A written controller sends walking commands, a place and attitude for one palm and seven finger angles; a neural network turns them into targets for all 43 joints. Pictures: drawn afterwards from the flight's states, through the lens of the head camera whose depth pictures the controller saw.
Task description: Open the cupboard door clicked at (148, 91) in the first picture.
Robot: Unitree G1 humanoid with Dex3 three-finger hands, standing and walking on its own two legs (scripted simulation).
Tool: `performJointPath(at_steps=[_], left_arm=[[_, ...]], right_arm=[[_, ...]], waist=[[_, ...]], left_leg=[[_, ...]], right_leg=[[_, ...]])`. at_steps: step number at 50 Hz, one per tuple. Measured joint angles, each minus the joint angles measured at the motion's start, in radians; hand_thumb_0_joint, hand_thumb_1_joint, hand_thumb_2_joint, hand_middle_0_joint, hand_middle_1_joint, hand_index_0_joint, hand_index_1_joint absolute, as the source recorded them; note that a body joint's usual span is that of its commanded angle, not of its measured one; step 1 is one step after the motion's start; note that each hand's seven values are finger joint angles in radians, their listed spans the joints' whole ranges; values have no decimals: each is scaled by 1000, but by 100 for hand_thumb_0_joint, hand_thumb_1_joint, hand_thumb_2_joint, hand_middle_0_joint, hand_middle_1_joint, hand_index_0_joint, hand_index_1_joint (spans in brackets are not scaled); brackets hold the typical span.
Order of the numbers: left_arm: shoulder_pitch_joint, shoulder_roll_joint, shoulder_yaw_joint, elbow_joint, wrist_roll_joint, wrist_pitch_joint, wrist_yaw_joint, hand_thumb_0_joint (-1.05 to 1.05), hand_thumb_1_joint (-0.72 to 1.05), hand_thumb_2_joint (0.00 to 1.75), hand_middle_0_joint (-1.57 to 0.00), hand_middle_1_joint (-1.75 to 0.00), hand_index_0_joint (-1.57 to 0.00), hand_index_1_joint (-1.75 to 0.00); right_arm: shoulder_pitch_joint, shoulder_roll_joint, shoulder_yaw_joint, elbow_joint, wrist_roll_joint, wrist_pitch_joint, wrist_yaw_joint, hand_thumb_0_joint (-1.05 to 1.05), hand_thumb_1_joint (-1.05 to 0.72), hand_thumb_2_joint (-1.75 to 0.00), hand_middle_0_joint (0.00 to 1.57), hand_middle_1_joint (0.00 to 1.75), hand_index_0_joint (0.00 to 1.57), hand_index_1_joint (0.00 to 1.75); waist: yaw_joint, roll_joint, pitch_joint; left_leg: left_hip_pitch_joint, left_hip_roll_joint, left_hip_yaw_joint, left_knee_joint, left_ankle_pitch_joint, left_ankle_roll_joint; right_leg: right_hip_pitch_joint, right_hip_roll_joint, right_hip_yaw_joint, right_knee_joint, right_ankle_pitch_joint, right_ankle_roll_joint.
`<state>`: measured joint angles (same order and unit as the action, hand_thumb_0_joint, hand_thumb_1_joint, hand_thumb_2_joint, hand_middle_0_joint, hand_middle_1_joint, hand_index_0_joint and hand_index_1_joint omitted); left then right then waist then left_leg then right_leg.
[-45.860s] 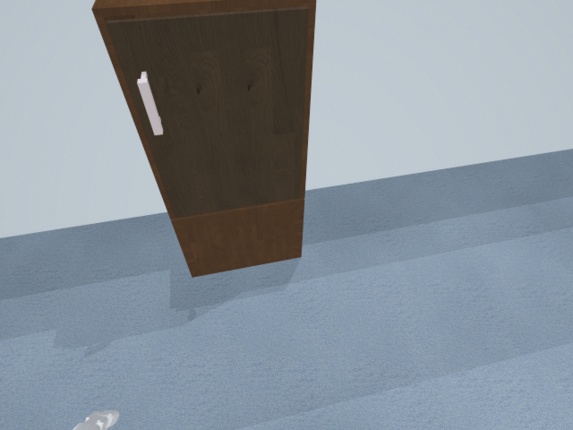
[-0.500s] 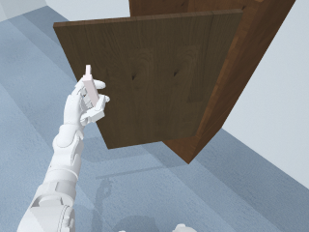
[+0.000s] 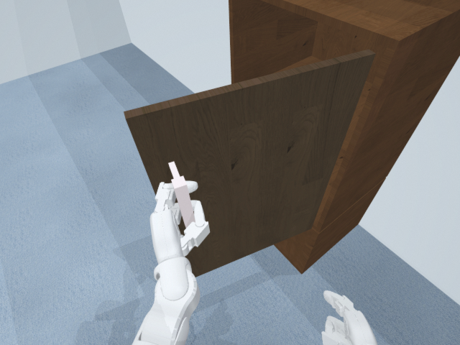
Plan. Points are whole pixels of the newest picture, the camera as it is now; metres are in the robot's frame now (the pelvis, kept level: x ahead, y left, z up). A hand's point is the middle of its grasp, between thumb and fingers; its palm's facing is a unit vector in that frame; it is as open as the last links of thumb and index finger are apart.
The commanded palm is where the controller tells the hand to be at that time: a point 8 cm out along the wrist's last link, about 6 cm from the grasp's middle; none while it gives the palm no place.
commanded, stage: pull the door open along its arc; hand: left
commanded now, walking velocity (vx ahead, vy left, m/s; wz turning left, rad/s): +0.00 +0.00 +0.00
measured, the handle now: (182, 197) +0.35 +0.11 +0.08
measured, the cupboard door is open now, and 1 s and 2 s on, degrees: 75 80 84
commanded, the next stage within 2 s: open thumb and fingers to let go in 0.16 s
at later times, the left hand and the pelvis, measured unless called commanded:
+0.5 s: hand (202, 239) +0.27 +0.06 +0.07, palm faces +0.32 -0.95 -0.01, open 7.2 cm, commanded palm +0.22 +0.09 +0.07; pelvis +0.00 -0.01 +0.00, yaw +1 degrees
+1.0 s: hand (198, 245) +0.26 +0.07 +0.07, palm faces +0.26 -0.97 -0.01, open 14.8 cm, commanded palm +0.22 +0.09 +0.07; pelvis -0.01 +0.01 -0.01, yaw +1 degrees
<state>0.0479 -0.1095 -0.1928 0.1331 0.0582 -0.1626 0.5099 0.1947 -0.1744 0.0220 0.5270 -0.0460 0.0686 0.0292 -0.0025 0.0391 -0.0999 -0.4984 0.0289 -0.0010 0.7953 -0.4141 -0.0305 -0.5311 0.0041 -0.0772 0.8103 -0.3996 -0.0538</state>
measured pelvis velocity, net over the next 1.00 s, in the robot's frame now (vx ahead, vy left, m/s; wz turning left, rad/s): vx -0.01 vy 0.01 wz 0.02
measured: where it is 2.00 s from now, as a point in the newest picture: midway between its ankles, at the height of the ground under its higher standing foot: outside the picture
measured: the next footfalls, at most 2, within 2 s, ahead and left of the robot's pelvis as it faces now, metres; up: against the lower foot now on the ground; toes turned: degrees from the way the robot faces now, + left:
none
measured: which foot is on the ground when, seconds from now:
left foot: down 0.00-1.00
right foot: down 0.00-1.00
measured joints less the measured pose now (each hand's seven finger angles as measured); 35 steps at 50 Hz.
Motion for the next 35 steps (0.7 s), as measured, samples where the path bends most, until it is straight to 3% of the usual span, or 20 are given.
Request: performJointPath(at_steps=[13, 20, 27, 35], left_arm=[[221, 77, -140, -192, -2, 15, -35, 3, 68, 76, -33, -132, -37, -135], [139, 47, -101, -134, -8, 15, 4, 2, 62, 77, -37, -133, -38, -134], [161, 43, -79, -164, -2, 6, -4, 2, 39, 67, -36, -130, -36, -131], [186, 58, -107, -192, 1, 1, -24, 1, -6, 49, -33, -124, -32, -124]], right_arm=[[20, -22, -14, -3, 5, -32, -3, 2, -91, -90, 20, 30, 20, 30], [-14, -26, -13, 17, -5, -51, -15, 2, -91, -90, 20, 30, 20, 30], [-7, -13, -8, 0, -2, -58, -4, 2, -91, -90, 20, 30, 20, 30], [3, -16, -2, -8, 4, -64, -1, 2, -91, -90, 20, 30, 20, 30]], waist=[[-28, 8, 23], [-9, 9, 30], [7, 6, 17], [5, 5, 19]], left_leg=[[55, 11, -19, -15, -3, -12], [29, 5, -29, 3, -2, -13], [14, -4, -28, 7, -1, -14], [0, -8, -29, 37, -13, -6]], right_leg=[[60, 12, -19, -15, -10, -18], [37, 5, -28, 6, -14, -19], [20, -4, -26, 16, -17, -15], [14, -9, -27, 32, -22, -7]])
